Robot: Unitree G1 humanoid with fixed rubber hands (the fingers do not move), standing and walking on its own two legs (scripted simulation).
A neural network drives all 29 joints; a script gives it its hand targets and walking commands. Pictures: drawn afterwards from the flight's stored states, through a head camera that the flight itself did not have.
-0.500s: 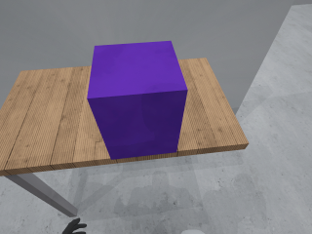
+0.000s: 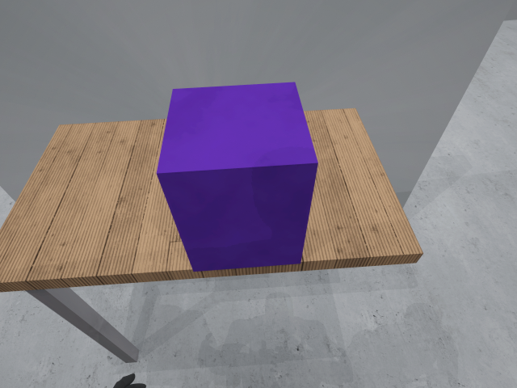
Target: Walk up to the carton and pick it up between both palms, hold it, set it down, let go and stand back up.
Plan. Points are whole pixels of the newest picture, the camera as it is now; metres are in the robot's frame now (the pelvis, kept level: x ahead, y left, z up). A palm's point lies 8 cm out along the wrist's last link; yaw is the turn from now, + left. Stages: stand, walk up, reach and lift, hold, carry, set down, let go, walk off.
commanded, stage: stand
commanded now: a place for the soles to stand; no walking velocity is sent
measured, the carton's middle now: (241, 182) +0.41 +0.05 +0.08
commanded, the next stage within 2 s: reach and lift in 0.08 s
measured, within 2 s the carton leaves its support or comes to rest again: neither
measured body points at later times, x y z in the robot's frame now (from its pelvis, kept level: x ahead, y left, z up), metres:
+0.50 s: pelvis +0.01 -0.01 +0.00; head +0.00 -0.01 +0.45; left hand +0.17 +0.23 -0.08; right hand +0.17 -0.25 -0.08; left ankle -0.02 +0.12 -0.74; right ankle +0.03 -0.12 -0.74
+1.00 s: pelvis +0.01 +0.01 +0.01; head +0.00 +0.01 +0.46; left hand +0.17 +0.24 -0.03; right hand +0.17 -0.21 -0.04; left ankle -0.01 +0.12 -0.74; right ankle +0.03 -0.12 -0.74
